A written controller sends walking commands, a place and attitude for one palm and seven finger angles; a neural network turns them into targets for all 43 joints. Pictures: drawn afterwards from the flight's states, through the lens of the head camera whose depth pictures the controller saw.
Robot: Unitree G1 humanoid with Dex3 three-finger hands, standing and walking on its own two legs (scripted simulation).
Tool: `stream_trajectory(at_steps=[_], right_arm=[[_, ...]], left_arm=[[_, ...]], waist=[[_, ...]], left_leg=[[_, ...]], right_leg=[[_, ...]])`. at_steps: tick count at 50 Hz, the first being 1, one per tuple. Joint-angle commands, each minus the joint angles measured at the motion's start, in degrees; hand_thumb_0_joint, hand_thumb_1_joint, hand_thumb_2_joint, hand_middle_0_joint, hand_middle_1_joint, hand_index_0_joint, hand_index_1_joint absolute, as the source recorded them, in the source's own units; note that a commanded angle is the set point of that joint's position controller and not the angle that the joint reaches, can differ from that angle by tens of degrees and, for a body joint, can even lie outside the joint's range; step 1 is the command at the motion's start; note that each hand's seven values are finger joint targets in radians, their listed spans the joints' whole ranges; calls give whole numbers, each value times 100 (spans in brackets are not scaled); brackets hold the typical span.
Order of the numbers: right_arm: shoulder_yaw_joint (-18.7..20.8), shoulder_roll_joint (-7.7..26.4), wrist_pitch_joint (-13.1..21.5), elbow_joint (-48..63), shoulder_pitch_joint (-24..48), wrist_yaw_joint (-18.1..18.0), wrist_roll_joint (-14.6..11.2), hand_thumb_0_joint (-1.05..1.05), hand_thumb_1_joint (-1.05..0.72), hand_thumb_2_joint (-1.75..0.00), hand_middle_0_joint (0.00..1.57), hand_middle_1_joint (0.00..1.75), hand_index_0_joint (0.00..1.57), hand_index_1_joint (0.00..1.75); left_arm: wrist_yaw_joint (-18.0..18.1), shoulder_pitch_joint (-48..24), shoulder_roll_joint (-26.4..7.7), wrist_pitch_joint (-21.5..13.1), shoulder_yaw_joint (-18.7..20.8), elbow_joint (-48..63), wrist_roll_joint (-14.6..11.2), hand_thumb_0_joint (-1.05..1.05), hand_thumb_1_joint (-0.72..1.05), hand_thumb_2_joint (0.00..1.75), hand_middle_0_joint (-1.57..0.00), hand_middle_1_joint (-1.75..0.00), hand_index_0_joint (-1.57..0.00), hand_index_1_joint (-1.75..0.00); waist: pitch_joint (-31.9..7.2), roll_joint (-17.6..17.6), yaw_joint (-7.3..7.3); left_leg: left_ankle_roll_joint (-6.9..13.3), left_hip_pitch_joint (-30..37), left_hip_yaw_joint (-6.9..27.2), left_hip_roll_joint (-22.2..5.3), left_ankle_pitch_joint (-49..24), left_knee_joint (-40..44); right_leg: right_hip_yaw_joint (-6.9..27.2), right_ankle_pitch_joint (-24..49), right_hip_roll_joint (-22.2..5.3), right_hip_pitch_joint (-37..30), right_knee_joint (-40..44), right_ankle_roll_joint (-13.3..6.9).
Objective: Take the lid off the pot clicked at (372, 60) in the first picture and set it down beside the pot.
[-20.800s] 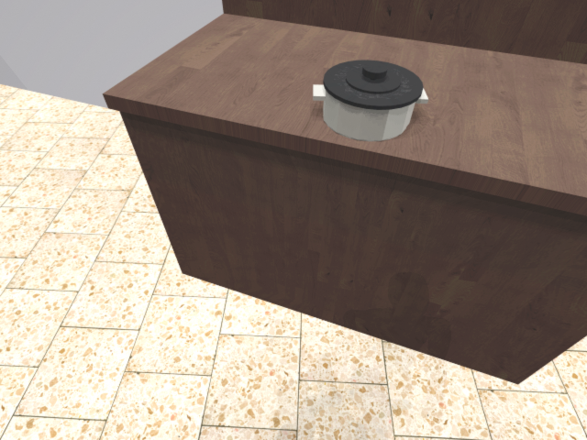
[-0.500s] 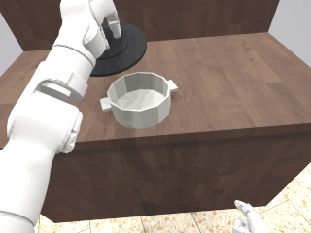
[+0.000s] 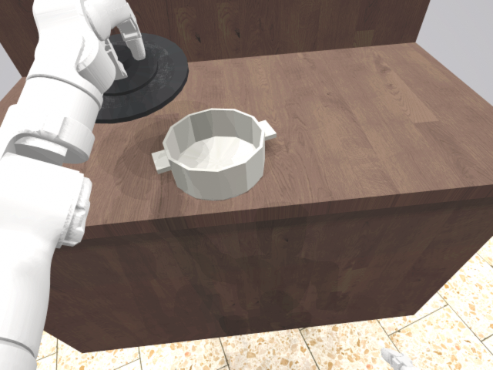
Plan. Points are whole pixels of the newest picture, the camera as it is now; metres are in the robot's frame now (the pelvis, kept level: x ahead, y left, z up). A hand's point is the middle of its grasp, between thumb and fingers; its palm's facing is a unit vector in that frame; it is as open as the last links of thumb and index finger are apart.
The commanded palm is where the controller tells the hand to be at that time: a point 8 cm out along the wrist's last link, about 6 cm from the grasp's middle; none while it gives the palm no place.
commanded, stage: move the lid sideways beside the pot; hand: left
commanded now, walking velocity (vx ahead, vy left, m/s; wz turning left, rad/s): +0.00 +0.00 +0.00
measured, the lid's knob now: (115, 58) +0.49 +0.20 +0.29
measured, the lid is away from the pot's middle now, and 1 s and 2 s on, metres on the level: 0.13 0.24 0.22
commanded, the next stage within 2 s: lower the lid onto the table in 1.00 s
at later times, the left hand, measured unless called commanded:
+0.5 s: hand (65, 67) +0.44 +0.25 +0.30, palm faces -0.14 -0.12 -0.98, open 7.4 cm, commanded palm +0.42 +0.25 +0.37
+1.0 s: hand (28, 72) +0.42 +0.29 +0.30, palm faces -0.13 -0.10 -0.99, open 7.4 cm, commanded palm +0.41 +0.28 +0.37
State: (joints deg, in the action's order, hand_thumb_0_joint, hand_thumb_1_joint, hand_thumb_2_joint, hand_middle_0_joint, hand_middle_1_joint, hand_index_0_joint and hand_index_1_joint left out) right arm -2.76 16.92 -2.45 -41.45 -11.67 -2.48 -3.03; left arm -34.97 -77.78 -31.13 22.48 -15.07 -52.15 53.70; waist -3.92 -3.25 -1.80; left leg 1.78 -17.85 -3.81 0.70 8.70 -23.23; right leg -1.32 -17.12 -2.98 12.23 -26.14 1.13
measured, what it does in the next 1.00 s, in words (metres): stands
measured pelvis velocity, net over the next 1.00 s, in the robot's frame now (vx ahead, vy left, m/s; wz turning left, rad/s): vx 0.00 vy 0.00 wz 0.03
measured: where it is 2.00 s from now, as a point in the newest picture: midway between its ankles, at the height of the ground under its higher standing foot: outside the picture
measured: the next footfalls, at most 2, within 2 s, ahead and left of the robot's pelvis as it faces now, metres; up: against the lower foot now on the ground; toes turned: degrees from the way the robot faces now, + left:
none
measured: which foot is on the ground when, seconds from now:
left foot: down 0.00-1.00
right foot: down 0.00-1.00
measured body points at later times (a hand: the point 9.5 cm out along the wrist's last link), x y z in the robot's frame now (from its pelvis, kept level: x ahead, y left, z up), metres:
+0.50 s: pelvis +0.00 +0.00 +0.00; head +0.01 -0.02 +0.45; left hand +0.44 +0.25 +0.36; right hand +0.15 -0.25 -0.12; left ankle +0.03 +0.11 -0.74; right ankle -0.04 -0.13 -0.74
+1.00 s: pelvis +0.00 +0.00 +0.00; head +0.02 -0.02 +0.45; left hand +0.43 +0.29 +0.36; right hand +0.14 -0.25 -0.12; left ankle +0.03 +0.11 -0.74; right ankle -0.04 -0.13 -0.74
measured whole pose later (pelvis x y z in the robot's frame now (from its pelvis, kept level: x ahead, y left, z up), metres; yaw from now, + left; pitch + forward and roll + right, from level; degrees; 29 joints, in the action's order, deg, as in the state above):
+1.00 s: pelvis +0.00 +0.00 +0.00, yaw +2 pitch +3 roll +0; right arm -2.8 17.5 -5.4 -38.7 -10.9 -2.6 -4.6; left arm -36.2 -72.6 -43.2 17.8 -11.2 -47.5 54.9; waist -1.9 -3.4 -1.1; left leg 1.9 -19.6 -1.8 0.6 9.2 -25.3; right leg -3.2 -16.6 -2.6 11.8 -25.1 1.1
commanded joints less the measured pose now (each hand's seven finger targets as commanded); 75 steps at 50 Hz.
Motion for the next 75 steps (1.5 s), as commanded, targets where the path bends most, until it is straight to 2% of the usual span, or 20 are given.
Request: stream_trajectory(at_steps=[1, 5, 17, 21, 24, 30, 38, 41, 44, 45, 48, 51, 52, 55, 58, 60, 65, 69, 71, 75], right_arm=[[251, 700, 326, 918, 665, -27, -10, 0, -90, -90, 20, 30, 20, 30], [284, 791, 301, 871, 619, -45, 5, 0, -90, -90, 20, 30, 20, 30], [239, 733, 159, 947, 676, -57, -69, 0, -90, -90, 20, 30, 20, 30], [233, 762, 198, 981, 655, -60, -47, 0, -90, -90, 20, 30, 20, 30], [220, 739, 129, 924, 615, -85, -78, 0, -90, -90, 20, 30, 20, 30], [273, 802, 142, 1007, 611, -28, -70, 0, -90, -90, 20, 30, 20, 30], [239, 815, -72, 1061, 614, -40, -124, 0, -90, -90, 20, 30, 20, 30], [237, 848, -63, 1093, 603, -54, -102, 0, -90, -90, 20, 30, 20, 30], [258, 817, -71, 1100, 583, -79, -146, 0, -90, -90, 20, 30, 20, 30], [291, 893, -44, 1056, 552, -75, -125, 0, -90, -90, 20, 30, 20, 30], [266, 795, -41, 1051, 575, -65, -165, 0, -90, -90, 20, 30, 20, 30], [260, 831, 3, 1077, 565, -43, -124, 0, -90, -90, 20, 30, 20, 30], [270, 781, 9, 1068, 603, -60, -137, 0, -90, -90, 20, 30, 20, 30], [287, 909, -2, 1058, 579, -45, -116, 0, -90, -90, 20, 30, 20, 30], [243, 820, -34, 954, 584, -31, -177, 0, -90, -90, 20, 30, 20, 30], [249, 915, -6, 995, 615, -40, -114, 0, -90, -90, 20, 30, 20, 30], [232, 885, 7, 1020, 634, -54, -105, 0, -90, -90, 20, 30, 20, 30], [243, 799, 70, 1035, 602, -62, -134, 0, -90, -90, 20, 30, 20, 30], [245, 804, 135, 1061, 580, -50, -90, 0, -90, -90, 20, 30, 20, 30], [261, 905, 69, 1039, 565, -41, -75, 0, -90, -90, 20, 30, 20, 30]], left_arm=[[433, -3984, -1540, -143, 422, 1664, 292, 0, 67, 103, -69, -101, -79, -100], [397, -3727, -2028, -138, 793, 1482, 257, 0, 67, 103, -69, -101, -79, -100], [314, -3445, -1747, -162, 451, 1319, 274, 0, 67, 103, -69, -101, -79, -100], [359, -3848, -2268, -312, 752, 1803, 331, 0, 67, 103, -69, -101, -79, -100], [309, -3525, -2106, -301, 642, 1263, 336, 0, 67, 103, -69, -101, -79, -100], [305, -3503, -2359, -428, 807, 1988, 281, 0, 67, 103, -69, -101, -79, -100], [262, -2950, -2620, -392, 986, 1450, 342, 0, 67, 103, -69, -101, -79, -100], [307, -3245, -3113, -509, 1276, 1791, 399, 0, 67, 103, -69, -101, -79, -100], [280, -3198, -2787, -547, 1019, 1799, 335, 0, 67, 103, -69, -101, -79, -100], [290, -3113, -3035, -593, 1186, 1848, 279, 0, 67, 103, -69, -101, -79, -100], [279, -3120, -2322, -547, 668, 1844, 237, 0, 67, 103, -69, -101, -79, -100], [338, -3325, -2792, -605, 1017, 2300, 278, 0, 67, 103, -69, -101, -79, -100], [322, -3128, -2514, -570, 878, 2002, 265, 0, 67, 103, -69, -101, -79, -100], [317, -2963, -3074, -607, 1302, 2168, 181, 0, 67, 103, -69, -101, -79, -100], [274, -2943, -2348, -232, 799, 1327, 161, 0, 67, 103, -69, -101, -79, -100], [294, -2752, -2836, -239, 1145, 1349, 171, 0, 67, 103, -69, -101, -79, -100], [315, -3094, -2871, -306, 1067, 1399, 239, 0, 67, 103, -69, -101, -79, -100], [330, -3195, -2282, -280, 678, 1694, 194, 0, 67, 103, -69, -101, -79, -100], [374, -3170, -2486, -320, 874, 2002, 204, 0, 67, 103, -69, -101, -79, -100], [332, -2553, -2917, -314, 1292, 1697, 163, 0, 67, 103, -69, -101, -79, -100]], waist=[[-2473, 153, 17], [-2432, 281, 97], [-1948, 250, -34], [-2541, -35, 1], [-2087, 170, -34], [-2618, -134, 16], [-2058, 159, 41], [-2379, -74, 58], [-2275, -63, -4], [-2263, -105, 14], [-2027, -247, -86], [-2525, -471, -6], [-2283, -382, -45], [-2409, -275, 60], [-1832, 50, -18], [-1984, 88, 84], [-2226, 209, 52], [-2275, -145, -43], [-2562, -291, -4], [-2208, -26, 102]], left_leg=[[242, 2168, 342, 248, -1754, -187], [235, 2029, 323, 284, -1700, -207], [238, 1911, 338, 267, -1332, -185], [231, 2169, 379, 278, -1603, -256], [230, 1917, 369, 288, -1459, -233], [215, 2330, 427, 240, -2384, -412], [241, 1841, 381, 250, -1713, -274], [247, 1964, 362, 254, -1820, -304], [256, 2057, 379, 235, -1792, -305], [242, 2094, 406, 213, -1888, -349], [224, 2175, 484, 198, -1794, -288], [210, 2312, 489, 237, -1879, -316], [236, 2262, 481, 238, -1902, -356], [217, 2174, 466, 234, -2002, -374], [214, 1897, 474, 238, -1491, -191], [214, 1807, 436, 255, -1365, -210], [246, 1805, 392, 272, -1334, -228], [256, 2173, 463, 225, -1702, -263], [264, 2332, 480, 239, -1958, -332], [259, 1919, 397, 266, -1899, -344]], right_leg=[[-40, 1665, 467, 362, 362, -337], [-43, 1780, 439, 242, 361, -368], [-115, 1451, 476, 514, 434, -345], [-71, 1582, 473, 348, 368, -355], [-137, 1530, 483, 455, 421, -353], [-107, 1909, 461, 328, 344, -375], [-157, 1603, 476, 313, 433, -346], [-108, 1662, 479, 184, 408, -347], [-149, 1570, 487, 328, 448, -336], [-125, 1606, 453, 326, 433, -374], [-207, 1376, 519, 608, 483, -353], [-155, 1449, 525, 384, 438, -373], [-177, 1462, 522, 500, 430, -388], [-149, 1656, 469, 277, 403, -403], [-236, 1419, 501, 452, 489, -357], [-180, 1444, 448, 291, 448, -391], [-133, 1520, 428, 127, 408, -369], [-170, 1518, 490, 386, 418, -345], [-126, 1620, 501, 292, 391, -354], [-122, 1864, 447, 100, 360, -388]])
